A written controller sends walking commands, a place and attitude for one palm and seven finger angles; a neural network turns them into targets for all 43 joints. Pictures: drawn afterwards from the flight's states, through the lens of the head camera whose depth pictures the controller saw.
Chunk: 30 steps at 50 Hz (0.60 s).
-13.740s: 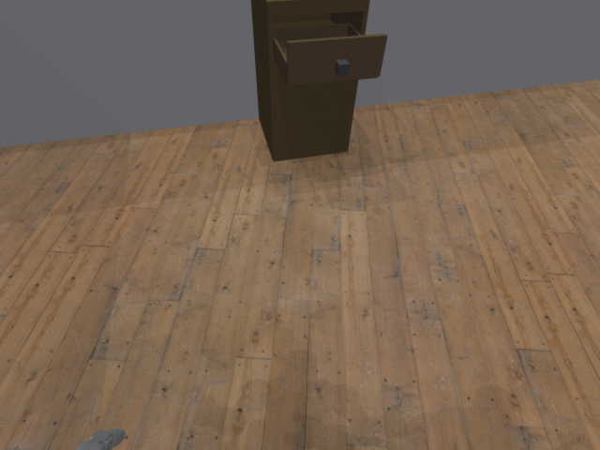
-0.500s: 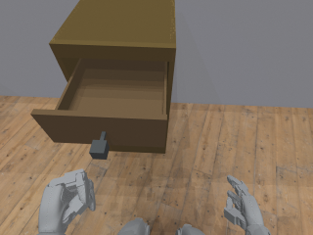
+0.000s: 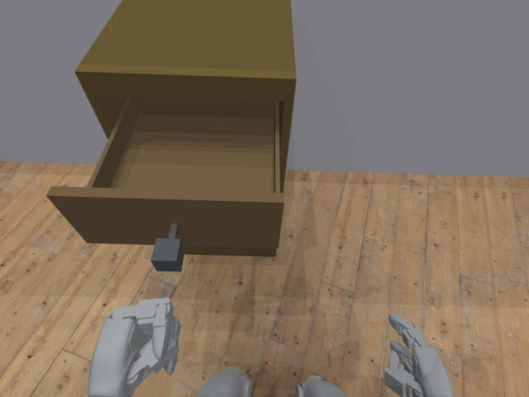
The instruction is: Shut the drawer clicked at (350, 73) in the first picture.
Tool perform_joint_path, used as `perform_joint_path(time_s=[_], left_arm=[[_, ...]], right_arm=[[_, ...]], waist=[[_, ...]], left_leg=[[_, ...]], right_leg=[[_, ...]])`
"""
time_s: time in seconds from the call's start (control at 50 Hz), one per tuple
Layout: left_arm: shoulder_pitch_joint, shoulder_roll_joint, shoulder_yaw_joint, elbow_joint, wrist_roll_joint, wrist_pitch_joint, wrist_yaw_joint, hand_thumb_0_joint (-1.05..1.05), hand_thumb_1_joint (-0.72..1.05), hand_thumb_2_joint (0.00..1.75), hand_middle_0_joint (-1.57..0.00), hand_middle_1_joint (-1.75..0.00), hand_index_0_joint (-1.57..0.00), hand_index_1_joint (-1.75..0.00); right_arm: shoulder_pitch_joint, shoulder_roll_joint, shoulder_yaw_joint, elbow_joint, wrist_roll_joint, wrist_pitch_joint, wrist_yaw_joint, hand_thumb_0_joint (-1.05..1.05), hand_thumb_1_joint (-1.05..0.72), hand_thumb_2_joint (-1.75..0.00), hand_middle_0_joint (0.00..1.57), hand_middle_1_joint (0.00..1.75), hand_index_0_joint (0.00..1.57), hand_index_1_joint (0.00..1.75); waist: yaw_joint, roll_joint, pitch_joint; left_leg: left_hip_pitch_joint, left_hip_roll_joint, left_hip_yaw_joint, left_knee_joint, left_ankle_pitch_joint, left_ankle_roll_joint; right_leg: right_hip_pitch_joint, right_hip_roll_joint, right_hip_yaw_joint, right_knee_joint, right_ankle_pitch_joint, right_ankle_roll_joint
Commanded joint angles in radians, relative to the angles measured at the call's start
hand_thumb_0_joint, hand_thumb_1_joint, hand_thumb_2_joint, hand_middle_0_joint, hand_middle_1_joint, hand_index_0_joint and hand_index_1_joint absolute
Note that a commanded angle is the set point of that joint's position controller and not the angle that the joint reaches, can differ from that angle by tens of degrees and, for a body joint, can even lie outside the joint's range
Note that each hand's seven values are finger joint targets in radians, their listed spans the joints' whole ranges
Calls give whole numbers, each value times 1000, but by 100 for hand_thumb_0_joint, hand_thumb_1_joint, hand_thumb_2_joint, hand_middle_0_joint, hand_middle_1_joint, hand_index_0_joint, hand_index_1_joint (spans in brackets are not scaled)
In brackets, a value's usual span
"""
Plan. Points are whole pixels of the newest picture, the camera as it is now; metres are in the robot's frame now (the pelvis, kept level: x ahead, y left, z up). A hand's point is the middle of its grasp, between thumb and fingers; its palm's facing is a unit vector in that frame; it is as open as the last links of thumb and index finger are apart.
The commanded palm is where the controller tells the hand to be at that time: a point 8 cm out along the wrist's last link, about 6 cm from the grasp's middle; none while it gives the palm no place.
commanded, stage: raise the hand and make a fist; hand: left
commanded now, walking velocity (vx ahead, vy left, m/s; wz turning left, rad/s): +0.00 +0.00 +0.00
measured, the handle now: (171, 244) +0.37 +0.19 -0.04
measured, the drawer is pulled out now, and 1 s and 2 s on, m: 0.26 0.26 0.26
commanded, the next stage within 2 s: bring the fist close to the handle in 0.10 s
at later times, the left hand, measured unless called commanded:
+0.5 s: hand (174, 326) +0.21 +0.14 +0.03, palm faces +0.07 -1.00 -0.02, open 3.3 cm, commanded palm +0.19 +0.19 +0.03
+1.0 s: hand (187, 311) +0.25 +0.14 -0.03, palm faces +0.02 -1.00 -0.02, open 3.3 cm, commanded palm +0.23 +0.19 -0.02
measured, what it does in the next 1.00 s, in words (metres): stands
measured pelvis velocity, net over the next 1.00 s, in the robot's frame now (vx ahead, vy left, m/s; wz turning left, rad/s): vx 0.00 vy -0.01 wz -0.01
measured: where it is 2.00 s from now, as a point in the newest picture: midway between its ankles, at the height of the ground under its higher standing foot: outside the picture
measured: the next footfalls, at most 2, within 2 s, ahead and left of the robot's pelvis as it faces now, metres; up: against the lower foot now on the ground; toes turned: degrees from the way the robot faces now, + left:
none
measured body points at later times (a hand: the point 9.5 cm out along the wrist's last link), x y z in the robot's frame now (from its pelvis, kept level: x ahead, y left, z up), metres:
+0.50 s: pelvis +0.00 +0.00 -0.02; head +0.08 +0.01 +0.43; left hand +0.20 +0.19 +0.04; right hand +0.21 -0.22 -0.09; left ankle +0.02 +0.06 -0.65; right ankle +0.01 -0.09 -0.65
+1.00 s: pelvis +0.00 -0.01 -0.04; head +0.10 +0.01 +0.40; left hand +0.24 +0.19 -0.02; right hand +0.18 -0.24 -0.13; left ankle +0.02 +0.06 -0.65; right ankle +0.01 -0.09 -0.65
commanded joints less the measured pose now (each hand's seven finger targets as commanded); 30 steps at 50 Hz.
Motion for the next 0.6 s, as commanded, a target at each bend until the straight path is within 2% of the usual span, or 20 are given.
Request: perform_joint_path(time_s=[0.0, 0.1, 0.14, 0.16, 0.18, 0.2, 0.24, 0.28, 0.34, 0.4, 0.42, 0.44, 0.52, 0.58], left_arm=[[15, 45, 89, -238, -26, -101, 60, 0, 90, 90, -140, -160, -140, -160], [24, -6, -8, -218, -17, -114, 26, 0, 90, 90, -140, -160, -140, -160], [59, 9, -7, -201, -8, -98, 7, 0, 90, 90, -140, -160, -140, -160], [94, 17, 5, -194, -4, -86, 4, 0, 90, 90, -140, -160, -140, -160], [72, 16, -5, -214, -5, -77, -1, 0, 90, 90, -140, -160, -140, -160], [39, 44, 25, -193, 1, -71, 5, 0, 90, 90, -140, -160, -140, -160], [-4, 50, 43, -171, 14, -78, 25, 0, 90, 90, -140, -160, -140, -160], [-27, 21, 37, -152, 14, -101, 42, 0, 90, 90, -140, -160, -140, -160], [-80, 30, 58, -156, 10, -146, 65, 0, 90, 90, -140, -160, -140, -160], [-84, 23, 45, -158, 2, -181, 56, 0, 90, 90, -140, -160, -140, -160], [-75, 35, 58, -139, 0, -181, 50, 0, 90, 90, -140, -160, -140, -160], [-82, 38, 56, -108, 3, -173, 40, 0, 90, 90, -140, -160, -140, -160], [-107, 43, 65, -51, -9, -140, 1, 0, 90, 90, -140, -160, -140, -160], [-171, 76, 119, -17, -24, -126, -6, 0, 90, 90, -140, -160, -140, -160]], right_arm=[[-74, -107, -52, -165, 4, -54, -9, 0, -90, -90, 20, 30, 20, 30], [-67, -121, -53, -163, 3, -66, 1, 0, -90, -90, 20, 30, 20, 30], [-60, -125, -57, -164, 6, -63, 0, 0, -90, -90, 20, 30, 20, 30], [-56, -123, -60, -170, 8, -57, -1, 0, -90, -90, 20, 30, 20, 30], [-60, -125, -58, -179, 8, -53, -1, 0, -90, -90, 20, 30, 20, 30], [-58, -124, -58, -170, 7, -48, -4, 0, -90, -90, 20, 30, 20, 30], [-69, -121, -56, -161, 1, -45, -8, 0, -90, -90, 20, 30, 20, 30], [-70, -113, -53, -159, -4, -47, -3, 0, -90, -90, 20, 30, 20, 30], [-74, -112, -53, -146, -13, -54, 1, 0, -90, -90, 20, 30, 20, 30], [-70, -111, -54, -136, -15, -60, 9, 0, -90, -90, 20, 30, 20, 30], [-70, -112, -56, -130, -13, -59, 10, 0, -90, -90, 20, 30, 20, 30], [-65, -117, -55, -124, -13, -54, 9, 0, -90, -90, 20, 30, 20, 30], [-79, -123, -56, -121, -5, -42, 5, 0, -90, -90, 20, 30, 20, 30], [-79, -127, -55, -108, -3, -35, -4, 0, -90, -90, 20, 30, 20, 30]], waist=[[6, 4, -151], [-22, -2, -149], [-19, -21, -158], [-8, -28, -157], [-14, -26, -162], [-16, -36, -152], [-18, -37, -128], [-18, -26, -125], [-12, -9, -170], [-7, 19, -251], [-3, 21, -253], [-16, -9, -253], [-19, -19, -229], [-22, -40, -227]], left_leg=[[150, 47, -133, -212, 208, -75], [159, 54, -144, -201, 221, -77], [159, 53, -142, -201, 244, -74], [163, 55, -145, -210, 251, -76], [158, 51, -138, -205, 249, -71], [143, 49, -137, -199, 238, -71], [115, 49, -141, -185, 222, -74], [106, 48, -142, -171, 211, -78], [93, 46, -140, -143, 213, -79], [114, 45, -136, -118, 274, -82], [104, 43, -131, -110, 279, -81], [86, 44, -132, -102, 279, -77], [33, 39, -122, -89, 228, -68], [-8, 37, -115, -68, 208, -63]], right_leg=[[91, -9, 67, -153, 134, 21], [68, -14, 65, -149, 145, 26], [92, -14, 69, -153, 168, 26], [97, -13, 63, -150, 171, 25], [104, -16, 67, -153, 182, 27], [99, -16, 70, -150, 178, 26], [63, -13, 68, -130, 160, 24], [27, -13, 65, -112, 145, 23], [11, -12, 74, -89, 140, 20], [25, -16, 81, -67, 195, 19], [31, -16, 86, -67, 206, 19], [36, -14, 91, -69, 217, 22], [41, -18, 102, -76, 200, 25], [44, -18, 114, -75, 190, 27]])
